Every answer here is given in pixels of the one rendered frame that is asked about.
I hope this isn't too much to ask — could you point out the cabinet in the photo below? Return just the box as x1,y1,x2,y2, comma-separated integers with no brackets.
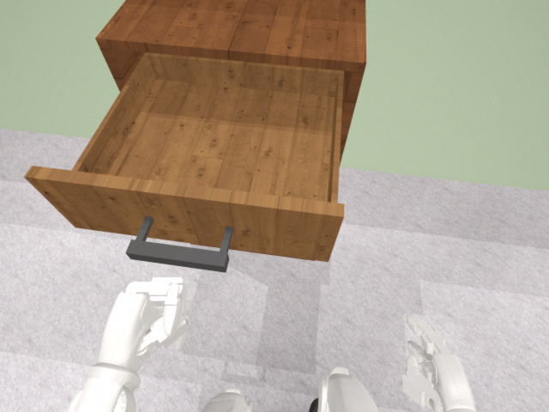
95,0,366,261

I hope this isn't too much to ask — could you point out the robot left thigh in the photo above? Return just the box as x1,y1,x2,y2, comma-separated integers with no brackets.
201,392,252,412

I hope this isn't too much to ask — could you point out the drawer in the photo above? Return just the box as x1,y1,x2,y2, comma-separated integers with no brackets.
24,52,345,262

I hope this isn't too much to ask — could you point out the robot thigh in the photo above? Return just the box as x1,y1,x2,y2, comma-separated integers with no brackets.
318,373,379,412
201,392,252,412

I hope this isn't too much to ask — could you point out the robot right thigh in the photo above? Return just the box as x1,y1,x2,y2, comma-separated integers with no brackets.
318,373,379,412

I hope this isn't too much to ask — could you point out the left robot hand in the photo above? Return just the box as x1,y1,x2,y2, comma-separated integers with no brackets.
99,277,193,372

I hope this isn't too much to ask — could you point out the handle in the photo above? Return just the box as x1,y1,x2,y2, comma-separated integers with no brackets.
126,216,233,273

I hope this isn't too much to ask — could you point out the left robot forearm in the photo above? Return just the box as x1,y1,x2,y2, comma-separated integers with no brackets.
66,363,141,412

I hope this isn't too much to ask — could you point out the right robot hand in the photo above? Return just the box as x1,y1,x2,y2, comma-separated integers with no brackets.
402,314,476,412

